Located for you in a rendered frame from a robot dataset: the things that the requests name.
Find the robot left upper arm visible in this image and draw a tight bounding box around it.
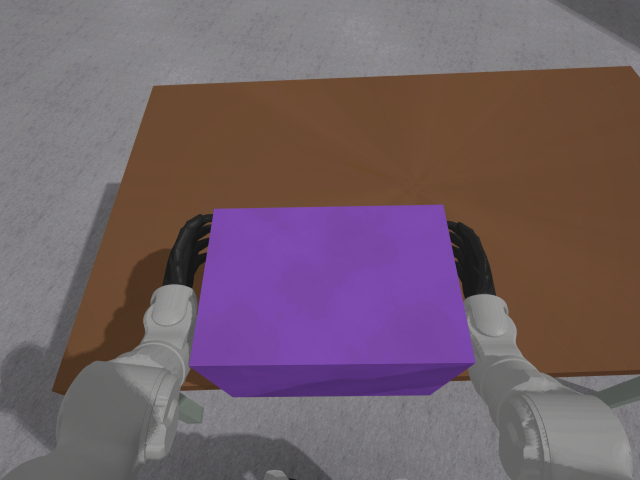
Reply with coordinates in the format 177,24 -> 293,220
0,361 -> 180,480

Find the right robot forearm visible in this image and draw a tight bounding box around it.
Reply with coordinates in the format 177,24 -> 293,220
463,294 -> 633,474

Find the robot right upper arm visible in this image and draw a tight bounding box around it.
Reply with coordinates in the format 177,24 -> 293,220
499,393 -> 634,480

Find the left robot hand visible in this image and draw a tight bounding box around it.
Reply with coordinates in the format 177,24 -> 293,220
162,214 -> 213,288

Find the right robot hand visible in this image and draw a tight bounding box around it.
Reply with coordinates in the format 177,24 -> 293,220
447,221 -> 496,299

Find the left robot forearm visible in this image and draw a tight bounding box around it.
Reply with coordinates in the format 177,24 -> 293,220
56,284 -> 198,444

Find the carton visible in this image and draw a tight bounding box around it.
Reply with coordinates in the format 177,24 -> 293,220
189,205 -> 476,397

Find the table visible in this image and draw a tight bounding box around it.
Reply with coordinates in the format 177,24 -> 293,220
52,66 -> 640,424

